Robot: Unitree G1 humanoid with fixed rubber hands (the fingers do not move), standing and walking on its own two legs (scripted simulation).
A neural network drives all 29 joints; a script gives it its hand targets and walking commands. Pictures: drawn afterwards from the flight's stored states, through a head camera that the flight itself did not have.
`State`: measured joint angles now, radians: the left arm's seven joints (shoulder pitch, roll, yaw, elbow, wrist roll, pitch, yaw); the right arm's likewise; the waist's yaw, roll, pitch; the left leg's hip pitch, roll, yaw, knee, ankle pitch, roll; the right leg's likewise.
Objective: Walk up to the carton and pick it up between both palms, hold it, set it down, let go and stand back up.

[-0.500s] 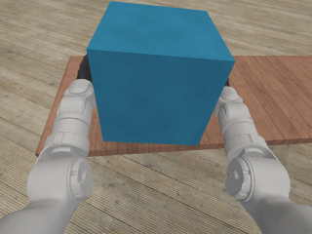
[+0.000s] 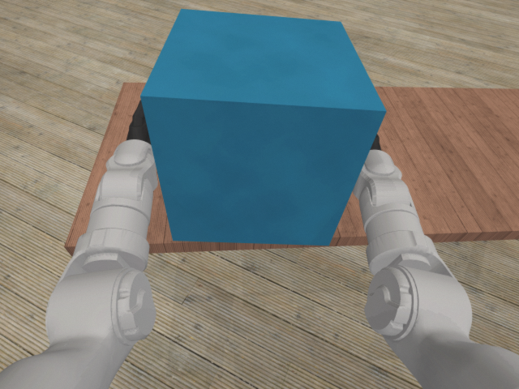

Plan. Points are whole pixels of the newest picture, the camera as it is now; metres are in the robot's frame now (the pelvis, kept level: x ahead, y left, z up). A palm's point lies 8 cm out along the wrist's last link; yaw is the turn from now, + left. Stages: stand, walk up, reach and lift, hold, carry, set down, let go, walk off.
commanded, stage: set down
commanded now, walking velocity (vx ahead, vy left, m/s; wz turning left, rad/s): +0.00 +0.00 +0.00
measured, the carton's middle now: (257, 130) +0.48 -0.01 +0.15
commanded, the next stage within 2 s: none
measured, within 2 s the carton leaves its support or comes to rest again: rests again in 0.50 s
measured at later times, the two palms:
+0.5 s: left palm (134, 128) +0.47 +0.18 +0.16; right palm (367, 136) +0.45 -0.18 +0.16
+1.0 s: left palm (109, 113) +0.47 +0.20 +0.18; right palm (415, 134) +0.44 -0.24 +0.18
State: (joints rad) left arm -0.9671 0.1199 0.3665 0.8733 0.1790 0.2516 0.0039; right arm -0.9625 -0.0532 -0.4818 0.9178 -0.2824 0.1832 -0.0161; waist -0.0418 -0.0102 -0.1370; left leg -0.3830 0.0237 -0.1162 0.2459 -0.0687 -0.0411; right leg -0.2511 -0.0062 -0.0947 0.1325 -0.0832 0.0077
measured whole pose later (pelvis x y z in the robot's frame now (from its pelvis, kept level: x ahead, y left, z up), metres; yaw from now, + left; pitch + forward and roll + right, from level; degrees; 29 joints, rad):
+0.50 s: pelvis +0.00 +0.00 -0.01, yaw -5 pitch +15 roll -1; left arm -1.09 0.30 0.09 1.11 -0.21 0.17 0.12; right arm -1.12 -0.20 -0.07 1.13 0.19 0.15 -0.12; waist 0.01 -0.01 -0.20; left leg -0.49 0.04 -0.03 0.34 -0.11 -0.04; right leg -0.42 0.00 -0.01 0.29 -0.13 0.01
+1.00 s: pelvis -0.03 +0.01 -0.02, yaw -7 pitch +23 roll -2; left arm -1.15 0.53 -0.14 0.92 -0.51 0.37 0.11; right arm -1.16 -0.45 0.06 1.00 0.43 0.34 -0.05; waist 0.02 0.00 -0.27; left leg -0.70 0.07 -0.02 0.40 -0.10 -0.03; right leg -0.62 0.02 -0.01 0.30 -0.08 0.01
